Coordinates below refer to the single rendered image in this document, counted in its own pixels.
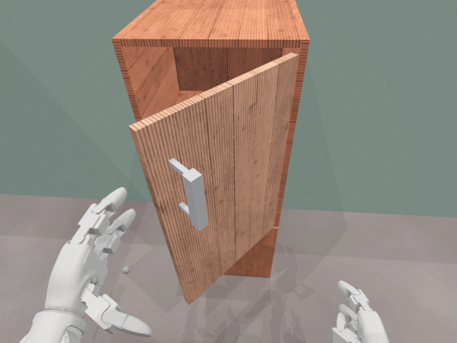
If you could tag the robot left hand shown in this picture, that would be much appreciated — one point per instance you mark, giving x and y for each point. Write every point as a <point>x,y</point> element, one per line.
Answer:
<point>70,287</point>

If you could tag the cupboard door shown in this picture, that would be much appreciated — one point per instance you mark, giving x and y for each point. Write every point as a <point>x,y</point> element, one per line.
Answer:
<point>234,135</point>

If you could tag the robot right hand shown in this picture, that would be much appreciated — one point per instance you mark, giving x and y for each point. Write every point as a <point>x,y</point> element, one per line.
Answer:
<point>365,326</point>

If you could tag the robot left forearm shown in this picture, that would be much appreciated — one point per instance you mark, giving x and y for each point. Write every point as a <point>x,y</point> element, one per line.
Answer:
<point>56,326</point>

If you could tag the handle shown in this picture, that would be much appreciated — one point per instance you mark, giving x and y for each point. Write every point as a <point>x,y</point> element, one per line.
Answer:
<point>194,189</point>

